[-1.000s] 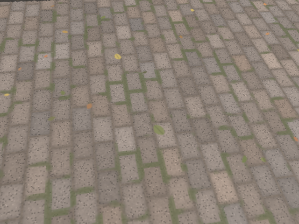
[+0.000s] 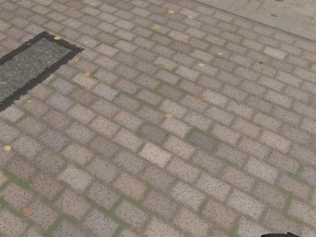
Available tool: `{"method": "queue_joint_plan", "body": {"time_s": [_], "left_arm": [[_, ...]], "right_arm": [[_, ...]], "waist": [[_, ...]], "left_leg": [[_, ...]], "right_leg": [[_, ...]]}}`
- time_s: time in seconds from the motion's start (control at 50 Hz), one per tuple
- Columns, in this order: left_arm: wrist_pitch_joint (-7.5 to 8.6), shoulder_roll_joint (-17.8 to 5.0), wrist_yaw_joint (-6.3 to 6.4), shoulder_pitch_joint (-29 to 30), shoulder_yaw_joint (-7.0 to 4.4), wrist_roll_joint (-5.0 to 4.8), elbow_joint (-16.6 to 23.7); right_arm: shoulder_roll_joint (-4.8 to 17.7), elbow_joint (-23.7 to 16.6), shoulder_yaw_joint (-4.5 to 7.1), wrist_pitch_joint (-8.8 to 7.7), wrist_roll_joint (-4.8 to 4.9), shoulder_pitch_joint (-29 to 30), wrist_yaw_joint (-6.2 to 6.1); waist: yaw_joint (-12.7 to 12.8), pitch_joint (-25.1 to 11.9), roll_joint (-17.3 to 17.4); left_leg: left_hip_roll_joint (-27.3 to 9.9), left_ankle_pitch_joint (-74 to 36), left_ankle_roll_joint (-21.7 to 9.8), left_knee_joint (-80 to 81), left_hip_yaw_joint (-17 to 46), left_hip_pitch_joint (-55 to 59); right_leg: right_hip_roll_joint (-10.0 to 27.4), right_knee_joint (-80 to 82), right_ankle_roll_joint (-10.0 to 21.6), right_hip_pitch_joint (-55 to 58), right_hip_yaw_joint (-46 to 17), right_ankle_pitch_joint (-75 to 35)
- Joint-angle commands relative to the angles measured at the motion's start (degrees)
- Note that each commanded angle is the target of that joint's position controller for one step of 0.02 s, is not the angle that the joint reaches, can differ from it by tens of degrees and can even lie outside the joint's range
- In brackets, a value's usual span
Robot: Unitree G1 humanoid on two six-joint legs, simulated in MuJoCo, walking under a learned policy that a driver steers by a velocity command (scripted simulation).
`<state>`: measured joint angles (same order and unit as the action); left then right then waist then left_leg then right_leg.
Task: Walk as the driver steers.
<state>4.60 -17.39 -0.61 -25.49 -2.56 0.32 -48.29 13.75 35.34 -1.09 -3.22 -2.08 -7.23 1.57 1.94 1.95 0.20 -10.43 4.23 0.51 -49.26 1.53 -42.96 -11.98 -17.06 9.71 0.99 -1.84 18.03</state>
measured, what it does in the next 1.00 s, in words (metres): walks ahead, turning left: left foot, then right foot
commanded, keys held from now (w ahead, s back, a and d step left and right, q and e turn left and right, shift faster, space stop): w+q+shift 0.12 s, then q+shift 0.86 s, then shift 0.02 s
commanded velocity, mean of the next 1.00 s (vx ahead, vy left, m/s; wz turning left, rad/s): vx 0.35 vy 0.00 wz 0.76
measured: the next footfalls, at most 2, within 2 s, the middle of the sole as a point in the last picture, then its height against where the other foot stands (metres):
left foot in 0.16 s outside the picture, level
right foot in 0.60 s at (140, 195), level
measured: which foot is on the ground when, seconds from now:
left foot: up 0.00-0.14, down 0.16-0.60, up 0.62-1.00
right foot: down 0.00-0.18, up 0.20-0.58, down 0.60-1.00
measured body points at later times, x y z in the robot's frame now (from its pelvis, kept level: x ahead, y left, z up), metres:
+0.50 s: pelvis +0.38 +0.10 +0.01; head +0.43 +0.13 +0.45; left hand +0.53 +0.39 -0.07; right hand +0.49 -0.17 -0.11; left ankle +0.34 +0.15 -0.73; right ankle +0.60 +0.02 -0.68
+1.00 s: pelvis +0.48 +0.11 +0.00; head +0.49 +0.13 +0.45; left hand +0.34 +0.38 -0.10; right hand +0.81 +0.07 -0.08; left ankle +0.40 +0.17 -0.71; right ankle +0.63 +0.08 -0.73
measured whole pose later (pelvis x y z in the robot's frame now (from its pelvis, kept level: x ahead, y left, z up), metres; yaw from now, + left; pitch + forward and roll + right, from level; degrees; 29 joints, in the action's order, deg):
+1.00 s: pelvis +0.48 +0.11 +0.00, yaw +51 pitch -1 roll -1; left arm -1.0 -17.9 1.3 -12.7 -2.5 2.5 -37.8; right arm 18.2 34.7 3.3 6.1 0.1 -8.2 4.0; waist 1.1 3.7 -0.4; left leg -1.5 23.8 -0.3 -44.0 -2.4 -19.8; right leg 6.0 -29.3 0.8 -19.1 13.2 8.7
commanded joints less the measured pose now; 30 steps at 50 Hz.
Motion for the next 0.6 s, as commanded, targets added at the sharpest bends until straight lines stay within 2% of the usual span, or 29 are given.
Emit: {"method": "queue_joint_plan", "body": {"time_s": [0.02,0.04,0.06,0.1,0.12,0.14,0.16,0.18,0.2,0.22,0.24,0.26,0.28,0.3,0.32,0.36,0.38,0.44,0.48,0.52,0.56,0.58,0.6], "left_arm": [[3.22,-7.6,-0.73,2.9,-1.73,-0.82,3.4],[3.21,-8.2,-0.58,2.1,-1.84,-0.46,2.6],[3.1,-8.8,-0.27,1.1,-1.85,-0.07,2.0],[2.38,-10.9,0.92,0.7,-2.17,1.29,1.4],[1.62,-11.9,1.55,1.3,-2.36,2.29,1.5],[0.63,-12.0,2.2,3.0,-2.45,3.3,1.9],[-0.01,-11.7,2.62,5.9,-2.34,3.21,2.9],[0.53,-7.2,2.47,6.5,-1.09,3.01,4.6],[1.47,-2.5,1.37,0.2,0.06,-0.62,8.3],[1.76,-6.0,2.11,4.2,0.49,1.03,8.5],[2.12,-6.2,1.94,8.7,0.87,0.93,9.8],[2.23,-5.6,1.82,10.4,1.27,1.55,10.3],[1.22,-5.4,1.66,12.6,1.33,2.36,11.4],[-0.39,-5.2,1.49,11.7,1.54,3.08,11.7],[-1.7,-4.7,1.53,11.1,1.78,3.14,12.3],[-2.75,-3.6,1.55,12.2,2.44,2.85,13.6],[-2.93,-3.4,1.62,13.4,2.64,2.43,14.1],[-3.32,-3.4,1.83,18.6,2.93,1.55,15.5],[-3.32,-3.6,1.96,22.4,3.09,1.23,16.5],[-2.56,-4.3,2.15,24.2,3.19,1.01,17.1],[-1.27,-5.8,2.47,21.1,2.8,0.95,16.0],[-0.48,-6.3,2.86,17.3,2.58,1.06,14.7],[0.34,-7.6,3.42,11.7,2.16,1.48,13.5]], "right_arm": [[3.9,-1.8,1.08,-0.14,2.0,3.8,1.15],[4.7,-1.5,1.36,-0.17,2.05,4.7,1.21],[5.3,-1.3,1.69,-0.27,1.89,5.4,1.21],[7.2,-0.5,2.71,-0.29,1.34,3.9,1.1],[8.8,0.7,3.47,-0.11,1.25,-0.5,0.97],[10.2,4.0,4.27,0.04,0.96,-10.3,0.65],[11.4,7.8,5.11,-0.1,0.23,-21.7,0.23],[15.3,9.5,6.42,0.21,-0.14,-28.3,-0.53],[21.5,8.3,8.01,0.44,-0.71,-24.1,-0.33],[19.0,5.9,8.65,0.65,1.12,-19.5,-0.1],[16.5,5.9,7.8,0.69,1.93,-17.0,-0.43],[13.3,6.6,6.98,1.01,1.98,-15.2,-0.51],[11.6,6.9,6.38,0.92,2.51,-15.1,-0.85],[10.5,7.2,5.85,0.89,2.68,-14.7,-0.93],[11.5,7.0,5.99,0.65,2.57,-14.0,-0.63],[14.3,6.7,6.81,0.4,1.82,-12.5,-0.3],[14.5,6.5,6.98,0.7,1.67,-12.2,-0.43],[13.1,6.3,7.19,2.24,2.5,-12.8,-1.1],[13.1,6.2,7.62,3.5,2.56,-14.5,-1.73],[13.6,5.6,8.17,4.48,1.95,-15.0,-2.35],[14.0,4.1,8.56,4.77,1.2,-12.5,-2.85],[14.0,3.3,8.54,4.51,1.34,-10.3,-2.88],[12.3,2.2,8.02,4.0,2.34,-9.5,-2.54]], "waist": [[0.4,4.8,0.6],[0.8,4.9,0.7],[1.2,4.3,0.5],[-0.5,0.4,-3.2],[-3.2,-3.2,-5.5],[-7.6,-7.2,-6.5],[-13.6,-10.5,-4.7],[-14.0,-13.4,2.3],[-5.7,-22.5,23.9],[-7.6,-25.0,5.8],[-6.2,-16.1,0.6],[-4.0,-8.2,-4.7],[-3.2,-4.2,-5.4],[-1.2,-2.6,-4.7],[0.0,-2.5,-3.5],[1.1,-3.8,-1.6],[1.0,-4.7,-0.4],[-1.5,-7.4,3.0],[-4.0,-7.4,4.2],[-5.4,-6.4,4.9],[-3.9,-5.2,5.6],[-1.7,-5.1,5.8],[0.6,-8.0,2.3]], "left_leg": [[2.9,-17.7,-4.0,11.9,-5.2,16.8],[3.9,-17.7,-5.2,14.3,-5.6,15.3],[6.0,-15.9,-6.1,16.1,-6.8,14.5],[11.3,-7.8,-7.6,16.2,-8.8,16.3],[13.7,-3.2,-8.5,15.5,-9.2,20.1],[16.1,0.2,-9.5,15.1,-9.3,27.5],[15.9,-2.6,-10.6,19.9,-8.4,38.7],[7.2,-7.2,-13.3,15.5,3.0,52.4],[-9.8,-24.2,-27.0,21.5,40.2,71.9],[-7.1,-28.3,-25.5,24.1,39.4,69.2],[-5.6,-29.4,-23.3,24.9,30.7,59.4],[-3.1,-32.4,-20.7,26.9,25.4,48.6],[-0.4,-35.8,-19.3,28.5,21.8,42.1],[1.5,-38.9,-18.0,29.8,19.3,36.4],[3.1,-41.6,-17.6,30.4,17.5,32.3],[6.7,-47.7,-16.7,30.2,14.7,27.2],[8.1,-49.2,-15.7,29.2,13.7,26.5],[12.6,-43.6,-9.3,25.8,13.0,26.4],[13.2,-37.1,-6.7,23.5,16.2,28.9],[12.7,-30.6,-5.9,21.1,21.2,32.1],[12.3,-24.3,-4.7,17.4,25.5,33.6],[13.4,-22.5,-3.7,13.5,25.7,32.5],[15.5,-14.4,-1.9,4.0,22.9,29.0]], "right_leg": [[15.4,16.3,2.9,-14.0,-4.0,-28.7],[16.5,16.6,1.9,-8.1,-2.2,-32.9],[17.1,15.0,0.7,-2.4,-0.3,-41.4],[19.2,7.0,-1.7,6.6,2.9,-64.3],[20.5,-0.9,-2.9,9.2,4.1,-73.9],[20.9,-13.6,-4.0,9.2,5.3,-79.6],[18.9,-31.3,-5.4,3.3,8.1,-74.3],[12.9,-54.5,-6.4,-12.4,8.1,-37.2],[2.0,-79.1,-11.3,-39.8,2.2,13.0],[6.5,-78.9,-9.4,-41.6,-4.5,6.6],[9.7,-73.7,-9.4,-41.7,-4.9,3.3],[11.9,-67.5,-9.5,-40.3,-3.3,2.2],[13.0,-63.3,-10.4,-39.5,-3.2,3.2],[13.5,-59.2,-11.2,-36.4,-2.7,3.1],[13.8,-54.1,-11.9,-33.8,-2.1,3.9],[12.5,-45.2,-12.9,-30.2,0.3,1.9],[11.7,-41.5,-13.1,-29.4,1.0,-0.9],[9.6,-31.0,-12.6,-25.7,1.5,-12.2],[8.5,-26.2,-12.4,-26.3,0.6,-15.1],[7.6,-21.0,-12.1,-27.0,-1.9,-14.2],[7.6,-13.7,-10.9,-23.7,-4.5,-13.2],[8.4,-8.4,-9.8,-18.6,-5.2,-16.0],[14.8,-4.5,-7.7,-8.2,-9.0,-24.9]]}}
Keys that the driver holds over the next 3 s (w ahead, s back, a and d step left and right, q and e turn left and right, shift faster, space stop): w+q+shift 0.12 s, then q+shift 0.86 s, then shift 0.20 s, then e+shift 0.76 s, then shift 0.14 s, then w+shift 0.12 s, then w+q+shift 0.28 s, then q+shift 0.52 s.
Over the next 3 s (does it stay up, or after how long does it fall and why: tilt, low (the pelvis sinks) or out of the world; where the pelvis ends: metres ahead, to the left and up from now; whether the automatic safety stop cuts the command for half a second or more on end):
stays up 0.77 0.24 0.00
